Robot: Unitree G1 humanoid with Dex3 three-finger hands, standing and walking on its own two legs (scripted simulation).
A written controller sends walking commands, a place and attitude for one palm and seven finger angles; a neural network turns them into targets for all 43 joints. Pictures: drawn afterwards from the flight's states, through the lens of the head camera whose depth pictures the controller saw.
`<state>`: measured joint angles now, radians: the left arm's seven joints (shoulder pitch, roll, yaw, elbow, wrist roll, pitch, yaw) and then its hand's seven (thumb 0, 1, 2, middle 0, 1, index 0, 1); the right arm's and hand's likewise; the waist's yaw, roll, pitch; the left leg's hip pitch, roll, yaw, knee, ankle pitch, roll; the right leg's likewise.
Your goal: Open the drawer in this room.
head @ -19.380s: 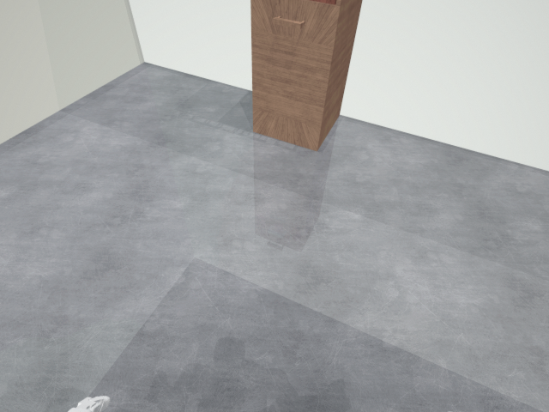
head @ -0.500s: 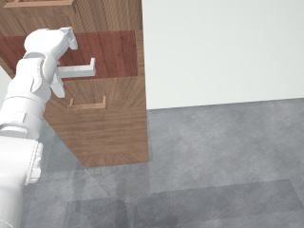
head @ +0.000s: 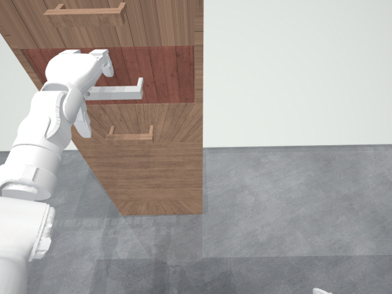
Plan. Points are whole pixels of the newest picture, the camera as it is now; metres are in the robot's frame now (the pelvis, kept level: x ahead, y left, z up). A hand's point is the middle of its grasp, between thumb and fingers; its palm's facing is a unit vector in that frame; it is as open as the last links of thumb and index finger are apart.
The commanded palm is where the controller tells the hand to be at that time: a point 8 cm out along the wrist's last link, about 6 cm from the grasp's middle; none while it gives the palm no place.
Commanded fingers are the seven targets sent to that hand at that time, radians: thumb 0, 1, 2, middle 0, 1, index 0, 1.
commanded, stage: re-aim the fingers above the handle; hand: left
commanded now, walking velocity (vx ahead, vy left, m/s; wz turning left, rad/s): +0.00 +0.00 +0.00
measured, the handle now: (115, 87) +0.56 +0.22 +0.11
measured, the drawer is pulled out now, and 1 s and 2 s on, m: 0.00 0.00 0.00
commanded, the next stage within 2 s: lower the fingers behind the handle in 0.68 s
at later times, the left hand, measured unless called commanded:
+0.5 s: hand (89, 87) +0.47 +0.24 +0.17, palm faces +0.06 -0.02 -1.00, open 13.8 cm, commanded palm +0.45 +0.25 +0.23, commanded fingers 0.00 -0.50 0.30 -0.30 -1.20 -0.30 -1.20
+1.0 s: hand (94, 93) +0.48 +0.23 +0.16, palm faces +0.04 -0.01 -1.00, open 13.8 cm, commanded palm +0.46 +0.24 +0.21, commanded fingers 0.00 -0.50 0.30 -0.30 -1.20 -0.30 -1.20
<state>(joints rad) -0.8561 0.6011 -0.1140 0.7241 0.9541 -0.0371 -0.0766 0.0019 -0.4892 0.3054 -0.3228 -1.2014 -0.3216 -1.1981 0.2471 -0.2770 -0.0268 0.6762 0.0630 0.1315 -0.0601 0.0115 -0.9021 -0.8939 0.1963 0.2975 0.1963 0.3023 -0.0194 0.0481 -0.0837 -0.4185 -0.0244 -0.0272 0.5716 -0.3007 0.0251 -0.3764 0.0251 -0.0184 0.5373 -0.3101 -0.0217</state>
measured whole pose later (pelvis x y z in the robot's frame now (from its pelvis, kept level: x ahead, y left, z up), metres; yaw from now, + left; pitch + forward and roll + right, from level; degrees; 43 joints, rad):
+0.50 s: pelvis +0.00 +0.00 +0.00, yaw -2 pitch +9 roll -1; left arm -0.86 0.63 -0.02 0.77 0.97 -0.10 -0.04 0.00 -0.49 0.31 -0.32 -1.20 -0.32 -1.20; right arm 0.32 -0.27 -0.03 0.70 0.06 0.15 -0.06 0.01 -0.90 -0.89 0.20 0.30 0.20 0.30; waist -0.04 0.05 -0.09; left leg -0.44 -0.02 0.00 0.58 -0.30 0.03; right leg -0.41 0.03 0.01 0.55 -0.30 -0.02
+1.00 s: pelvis -0.01 +0.00 +0.00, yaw -2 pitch +10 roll +0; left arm -0.93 0.59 -0.04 0.88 1.02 -0.04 0.01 0.00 -0.49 0.31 -0.32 -1.20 -0.32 -1.20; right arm 0.24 -0.26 0.00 0.66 0.05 0.11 -0.06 0.01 -0.90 -0.89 0.20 0.30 0.20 0.30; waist -0.05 0.04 -0.08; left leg -0.47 -0.02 0.01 0.58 -0.29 0.03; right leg -0.45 0.03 0.01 0.57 -0.30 -0.02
